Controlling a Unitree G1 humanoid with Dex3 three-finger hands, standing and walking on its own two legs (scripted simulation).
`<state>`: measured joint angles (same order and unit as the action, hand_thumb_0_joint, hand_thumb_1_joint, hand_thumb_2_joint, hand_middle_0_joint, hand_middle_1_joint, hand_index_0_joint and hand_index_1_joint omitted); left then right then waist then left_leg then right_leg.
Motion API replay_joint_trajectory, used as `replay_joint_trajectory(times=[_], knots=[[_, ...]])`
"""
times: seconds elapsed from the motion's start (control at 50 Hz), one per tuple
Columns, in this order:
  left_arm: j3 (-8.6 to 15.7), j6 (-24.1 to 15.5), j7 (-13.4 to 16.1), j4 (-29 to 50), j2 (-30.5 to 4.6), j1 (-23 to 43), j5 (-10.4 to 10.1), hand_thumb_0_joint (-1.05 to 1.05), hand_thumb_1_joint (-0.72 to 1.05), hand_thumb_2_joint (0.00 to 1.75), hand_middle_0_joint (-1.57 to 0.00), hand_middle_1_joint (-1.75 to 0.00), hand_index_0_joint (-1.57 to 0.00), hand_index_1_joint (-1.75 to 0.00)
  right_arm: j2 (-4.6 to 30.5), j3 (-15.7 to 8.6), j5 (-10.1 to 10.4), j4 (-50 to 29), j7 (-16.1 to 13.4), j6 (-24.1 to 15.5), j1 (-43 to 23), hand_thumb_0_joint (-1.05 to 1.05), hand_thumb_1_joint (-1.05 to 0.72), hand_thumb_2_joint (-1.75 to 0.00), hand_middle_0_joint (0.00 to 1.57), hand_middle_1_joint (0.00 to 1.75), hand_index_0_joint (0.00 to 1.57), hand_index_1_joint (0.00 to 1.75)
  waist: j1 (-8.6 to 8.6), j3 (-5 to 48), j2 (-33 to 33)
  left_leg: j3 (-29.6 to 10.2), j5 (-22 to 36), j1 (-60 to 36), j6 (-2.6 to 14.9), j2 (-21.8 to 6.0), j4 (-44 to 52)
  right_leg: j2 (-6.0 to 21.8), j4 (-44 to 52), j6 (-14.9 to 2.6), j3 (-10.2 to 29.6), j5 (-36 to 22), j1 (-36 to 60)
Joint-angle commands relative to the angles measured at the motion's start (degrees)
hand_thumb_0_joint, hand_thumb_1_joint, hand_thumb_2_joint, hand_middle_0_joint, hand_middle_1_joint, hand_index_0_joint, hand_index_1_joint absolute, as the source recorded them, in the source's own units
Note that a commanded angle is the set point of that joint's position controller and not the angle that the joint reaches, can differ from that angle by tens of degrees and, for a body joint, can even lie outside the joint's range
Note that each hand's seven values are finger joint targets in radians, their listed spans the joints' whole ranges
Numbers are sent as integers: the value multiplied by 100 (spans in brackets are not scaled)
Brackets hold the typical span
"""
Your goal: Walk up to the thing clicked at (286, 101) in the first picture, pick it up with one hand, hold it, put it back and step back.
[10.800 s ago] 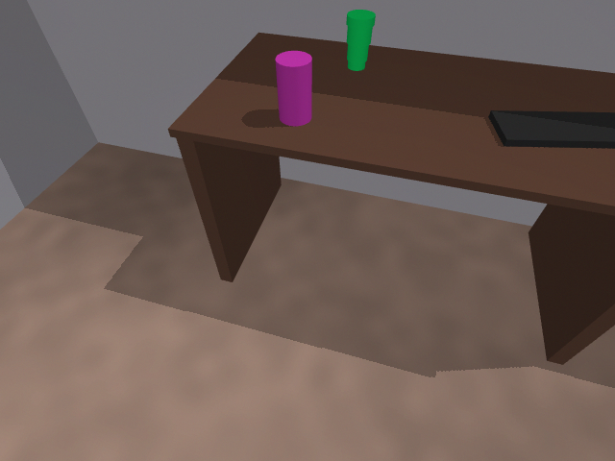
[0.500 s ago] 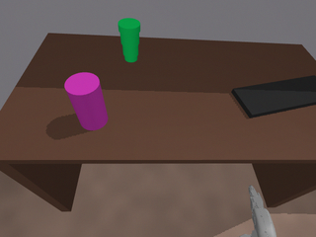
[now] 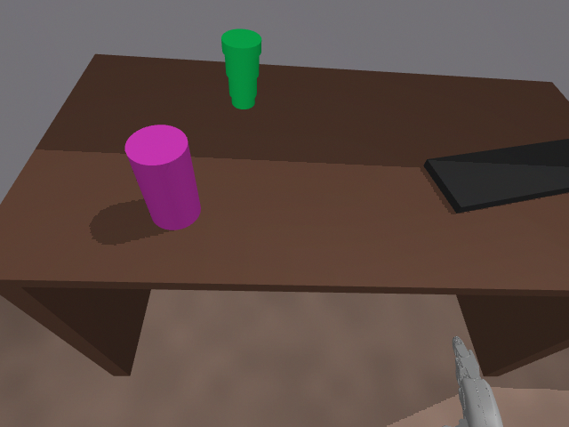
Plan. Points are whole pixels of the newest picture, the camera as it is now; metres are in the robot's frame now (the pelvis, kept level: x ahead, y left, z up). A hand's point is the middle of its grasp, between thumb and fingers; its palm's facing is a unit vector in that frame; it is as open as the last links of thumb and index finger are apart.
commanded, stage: approach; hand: left
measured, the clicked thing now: (167, 180) +0.48 +0.19 +0.05
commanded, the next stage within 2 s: close in in 0.42 s
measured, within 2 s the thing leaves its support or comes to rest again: neither
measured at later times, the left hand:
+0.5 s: hand (73, 208) +0.41 +0.30 +0.06, palm faces +0.08 -1.00 +0.05, open 17.7 cm
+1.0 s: hand (146, 202) +0.44 +0.22 +0.04, palm faces +0.13 -0.99 +0.04, open 17.4 cm
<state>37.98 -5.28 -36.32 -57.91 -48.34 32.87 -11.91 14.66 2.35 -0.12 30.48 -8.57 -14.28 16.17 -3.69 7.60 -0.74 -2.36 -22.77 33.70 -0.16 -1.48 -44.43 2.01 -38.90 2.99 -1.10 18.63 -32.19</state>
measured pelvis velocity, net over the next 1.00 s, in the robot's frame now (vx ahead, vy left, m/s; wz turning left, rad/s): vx -0.01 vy -0.01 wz -0.03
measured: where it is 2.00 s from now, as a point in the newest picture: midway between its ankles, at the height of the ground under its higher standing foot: outside the picture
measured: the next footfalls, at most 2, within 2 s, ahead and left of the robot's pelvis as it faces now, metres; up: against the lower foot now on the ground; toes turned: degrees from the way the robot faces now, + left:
none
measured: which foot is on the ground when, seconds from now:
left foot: down 0.00-1.00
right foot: down 0.00-1.00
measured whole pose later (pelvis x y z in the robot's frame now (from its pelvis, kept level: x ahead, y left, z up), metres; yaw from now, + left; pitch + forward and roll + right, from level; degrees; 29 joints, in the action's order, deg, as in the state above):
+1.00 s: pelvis -0.01 -0.01 -0.03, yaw -2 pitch +17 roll -2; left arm 24.4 -15.8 -11.3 -49.4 -24.3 34.0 -9.7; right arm 14.1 -2.0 -0.7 9.7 -0.2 -4.2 21.7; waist -6.4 7.6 -0.3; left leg -1.2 -28.0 46.1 -0.6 -2.4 -57.5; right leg 1.0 -53.6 2.8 0.7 24.0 -46.3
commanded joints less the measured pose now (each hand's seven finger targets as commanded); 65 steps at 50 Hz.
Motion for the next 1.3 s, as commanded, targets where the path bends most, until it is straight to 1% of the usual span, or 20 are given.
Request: replay_joint_trajectory(times=[0.0, 0.16, 0.24, 0.34, 0.48, 0.54, 0.64, 0.72, 0.76, 0.8, 0.84, 0.88, 0.9, 0.94, 1.08, 1.1, 1.14, 1.18, 1.24, 1.28], knots=[[336, -290, 13, 1321, -2475, 2056, -175, 0, -57, 6, -6, -5, -6, -6, 959, -444, 14, -844, -111, -310, -310, 0, 53, -6, 5, 5, 5, 5, 89, 1859, 1278, 22, 2600, -1563, -35, 108, 495, -190, 244, -354, -229, -1544, 485], [-43, -308, 14, 784, -1919, 1862, -177, 0, -54, 5, -5, -5, -4, -6, 779, -290, 27, -808, -88, -251, -113, 0, 56, -5, 5, 5, 5, 5, -30, 1245, 877, 81, 1729, -1036, 24, 149, 576, -225, 210, -350, -230, -1071, 208], [-421, -484, 69, 755, -1336, 2069, -261, 0, -59, 6, -5, -5, -4, -6, 716, -230, 18, -904, -26, -264, -119, 0, 57, -4, 5, 5, 5, 5, -140, 1246, 864, 71, 1614, -953, 25, 136, 438, -226, 69, -347, -235, -978, -74], [-556, -815, 341, 749, -944, 2296, -248, 0, -61, 5, -5, -6, -5, -7, 933, -420, -10, -1315, 67, -272, -98, 0, 57, -4, 5, 5, 5, 5, -317, 1531, 887, -21, 1527, -934, -14, 62, 111, -214, -239, -341, -238, -818, -565], [-732, -1338, 978, 1443, -442, 2625, -152, 0, -61, 4, -7, -5, -7, -6, 852, -469, -53, -1938, 363, -65, 279, 0, 55, -5, 5, 5, 5, 5, -379, 2395, 1135, -42, 2436, -1110, -85, -15, -492, -191, -733, -351, -203, -1300, -755], [-565, -1481, 1355, 1728, -678, 2675, -55, 0, -59, 2, -6, -5, -7, -4, 1025, -707, -102, -1939, 468, 97, 415, 0, 56, -4, 5, 5, 5, 5, -270, 2583, 1411, -9, 2723, -1013, -108, -2, -664, -163, -899, -381, -155, -1512, -686], [-453, -1543, 2014, 1946, -327, 2453, 80, 0, -56, 3, -7, -4, -7, -4, 932, -802, -149, -2502, 654, 334, 330, 0, 54, -5, 5, 5, 5, 5, -83, 2842, 1392, -4, 2778, -796, -138, -42, -730, -214, -1059, -421, -145, -1537, -437], [-630, -1504, 2330, 1992, 135, 2082, 176, 0, -52, 2, -6, -4, -7, -3, 866, -881, -125, -2657, 674, 525, 439, 0, 53, -5, 5, 5, 5, 5, -86, 2811, 1051, 136, 2358, -305, -63, 9, -708, -211, -1066, -382, -43, -1683, 52], [-958, -1456, 2338, 1947, 687, 2059, 137, 0, -52, 1, -7, -3, -7, -2, 713, -769, -89, -2865, 711, 566, 366, 0, 53, -5, 5, 5, 5, 5, -163, 2692, 815, 124, 2532, -309, -45, -17, -714, -236, -1072, -376, -62, -1802, -12], [-884, -1412, 2383, 1894, 491, 1904, 189, 0, -53, 0, -7, -3, -8, -2, 894, -955, -59, -2857, 692, 638, 384, 0, 53, -5, 5, 5, 5, 5, -133, 2419, 670, 157, 2369, -128, -17, -4, -683, -239, -1054, -362, -46, -1775, -21], [-1107, -1415, 2399, 1976, 836, 2105, 159, 0, -51, 0, -7, -2, -8, -1, 760, -835, -46, -3016, 739, 673, 403, 0, 54, -5, 5, 5, 5, 5, -228, 2211, 499, 196, 1902, 107, 20, 18, -644, -231, -1013, -343, -12, -1542, -32], [-1115, -1404, 2469, 1888, 847, 2096, 159, 0, -51, 0, -7, -2, -8, -1, 931, -1131, -28, -2887, 724, 719, 589, 0, 54, -5, 5, 5, 5, 5, -307, 2034, 452, 239, 1551, 122, 47, 38, -634, -227, -958, -322, 11, -1313, -220], [-1016, -1404, 2510, 1975, 822, 2059, 137, 0, -52, 0, -7, -2, -8, -1, 931, -1085, -42, -2933, 734, 741, 797, 0, 55, -4, 5, 5, 5, 5, -328, 2151, 444, 230, 1610, 25, 45, 33, -635, -221, -960, -323, -2, -1368, -183], [-1369, -1415, 2522, 2156, 1213, 2272, 163, 0, -49, 0, -6, -1, -8, 0, 763, -916, -24, -3147, 774, 721, 700, 0, 55, -4, 5, 5, 5, 5, -356, 2070, 467, 206, 1569, -138, 16, 20, -591, -236, -980, -338, -47, -1233, -351], [-1596, -1451, 2700, 2378, 1358, 2534, 235, 0, -53, 0, -6, 0, -7, 0, 725, -963, -26, -3092, 797, 788, 854, 0, 54, -5, 5, 5, 5, 5, -342, 2208, 698, 163, 1789, -380, -18, 18, -629, -209, -1046, -350, -55, -1306, -438], [-1418, -1454, 2756, 2452, 1137, 2591, 253, 0, -54, 0, -7, 0, -7, 0, 813, -1050, -41, -3121, 786, 789, 850, 0, 54, -5, 5, 5, 5, 5, -331, 2379, 752, 159, 2006, -508, -34, -9, -671, -206, -1061, -349, -61, -1420, -448], [-1632, -1454, 2799, 2405, 1399, 2643, 305, 0, -61, 0, -10, 0, -9, 0, 719, -954, -60, -3219, 823, 811, 736, 0, 53, -5, 5, 5, 5, 5, -345, 2368, 783, 131, 2025, -513, -51, -22, -655, -223, -1079, -361, -74, -1376, -458], [-1472, -1434, 2904, 2154, 1302, 2407, 322, 0, -61, 1, -10, 0, -9, -1, 883, -1173, -58, -3153, 798, 844, 747, 0, 54, -5, 5, 5, 5, 5, -299, 2113, 651, 147, 1694, -281, -47, -4, -583, -220, -1045, -366, -66, -1183, -419], [-1483, -1501, 3018, 2125, 1407, 2408, 360, 0, -61, 0, -11, 0, -10, -1, 674, -986, -78, -3300, 848, 899, 664, 0, 54, -5, 5, 5, 5, 5, -228, 2147, 634, 165, 1498, -88, -41, 16, -562, -207, -1049, -376, -57, -1069, -296], [-1393, -1519, 3076, 2070, 1288, 2429, 387, 0, -61, 0, -25, -11, -25, -10, 740, -1064, -76, -3350, 835, 939, 708, 0, 53, -4, 5, 5, 5, 5, -253, 2195, 444, 191, 1416, -10, -6, 31, -578, -210, -1035, -352, -33, -1104, -240]])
